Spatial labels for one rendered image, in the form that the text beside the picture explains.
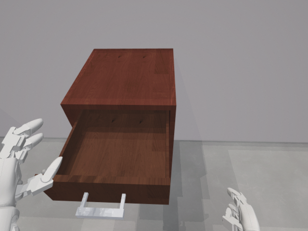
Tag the handle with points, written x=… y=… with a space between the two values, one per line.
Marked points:
x=100 y=213

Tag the robot right hand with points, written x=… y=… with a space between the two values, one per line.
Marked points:
x=244 y=217

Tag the left robot forearm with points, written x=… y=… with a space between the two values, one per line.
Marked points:
x=8 y=218

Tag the robot left hand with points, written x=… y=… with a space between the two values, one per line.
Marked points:
x=14 y=152

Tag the cabinet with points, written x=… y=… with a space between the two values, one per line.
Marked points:
x=125 y=79

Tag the drawer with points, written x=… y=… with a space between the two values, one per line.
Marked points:
x=111 y=152

